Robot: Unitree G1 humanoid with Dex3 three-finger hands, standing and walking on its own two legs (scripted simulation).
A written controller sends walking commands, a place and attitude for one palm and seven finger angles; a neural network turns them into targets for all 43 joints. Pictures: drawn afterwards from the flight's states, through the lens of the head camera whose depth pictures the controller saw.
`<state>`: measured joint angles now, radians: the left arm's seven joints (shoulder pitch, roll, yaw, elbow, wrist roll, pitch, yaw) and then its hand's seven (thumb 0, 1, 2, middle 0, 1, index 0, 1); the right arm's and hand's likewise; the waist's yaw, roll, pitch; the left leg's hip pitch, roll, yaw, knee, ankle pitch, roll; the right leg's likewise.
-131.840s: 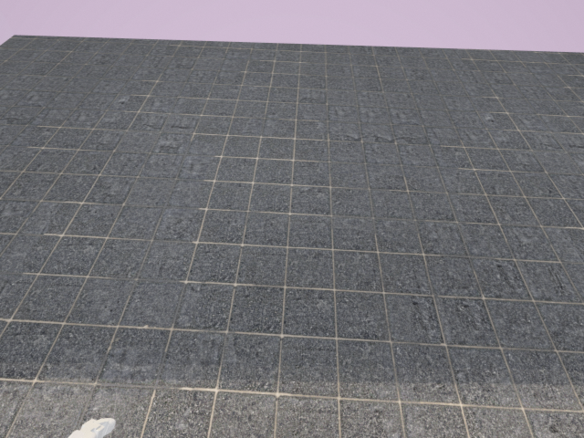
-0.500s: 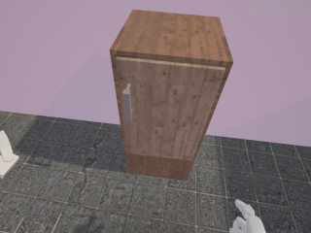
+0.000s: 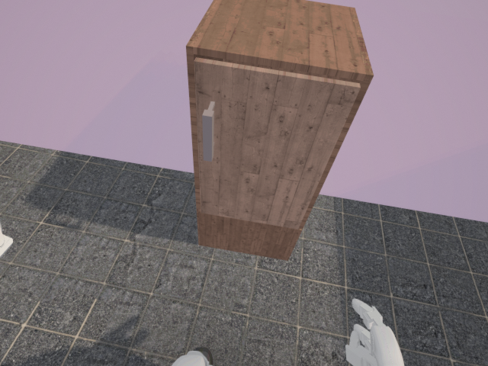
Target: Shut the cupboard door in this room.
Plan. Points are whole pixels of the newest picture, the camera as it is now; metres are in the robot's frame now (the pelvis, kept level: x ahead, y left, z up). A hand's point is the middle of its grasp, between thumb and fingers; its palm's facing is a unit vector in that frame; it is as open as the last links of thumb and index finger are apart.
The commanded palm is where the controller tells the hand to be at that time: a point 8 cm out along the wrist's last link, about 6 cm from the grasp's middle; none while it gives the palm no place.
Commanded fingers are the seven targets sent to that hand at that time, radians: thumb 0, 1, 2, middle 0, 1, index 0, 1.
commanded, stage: step back with the hand held close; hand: left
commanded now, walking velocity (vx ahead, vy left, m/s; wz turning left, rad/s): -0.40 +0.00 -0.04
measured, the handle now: (210, 131) +0.64 +0.15 -0.03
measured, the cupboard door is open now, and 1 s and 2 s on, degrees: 0 0 0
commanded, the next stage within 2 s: stop stepping back and stand still in 0.02 s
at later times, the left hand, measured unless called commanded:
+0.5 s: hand out of the picture +0.15 +0.30 +0.18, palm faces +0.42 -0.83 -0.36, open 7.4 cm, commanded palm +0.08 +0.33 +0.19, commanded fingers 0.00 0.90 0.90 -0.20 -0.30 -0.20 -0.30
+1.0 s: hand out of the picture +0.15 +0.31 +0.19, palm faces +0.37 -0.82 -0.43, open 7.4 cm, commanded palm +0.09 +0.35 +0.19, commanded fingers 0.00 0.90 0.90 -0.20 -0.30 -0.20 -0.30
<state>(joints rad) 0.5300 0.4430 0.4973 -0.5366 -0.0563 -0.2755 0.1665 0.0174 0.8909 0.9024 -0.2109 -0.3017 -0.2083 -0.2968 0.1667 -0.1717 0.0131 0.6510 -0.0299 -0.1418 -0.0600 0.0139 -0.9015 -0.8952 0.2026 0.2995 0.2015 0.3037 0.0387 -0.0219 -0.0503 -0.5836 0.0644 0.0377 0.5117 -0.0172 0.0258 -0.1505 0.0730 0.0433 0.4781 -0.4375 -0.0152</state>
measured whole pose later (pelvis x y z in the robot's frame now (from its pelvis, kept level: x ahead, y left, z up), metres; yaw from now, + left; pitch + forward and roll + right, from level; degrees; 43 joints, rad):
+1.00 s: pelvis -0.07 +0.06 +0.02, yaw -3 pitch +1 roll -1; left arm 0.56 0.43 0.42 -0.52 -0.05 -0.19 0.17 0.02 0.89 0.90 -0.21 -0.30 -0.21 -0.30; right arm 0.25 -0.14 0.05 0.62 -0.02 -0.14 -0.06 0.01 -0.90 -0.90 0.20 0.30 0.20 0.30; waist -0.03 -0.05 -0.03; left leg -0.31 -0.02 0.05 0.40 -0.10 0.05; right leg -0.17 0.05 -0.01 0.42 -0.27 -0.03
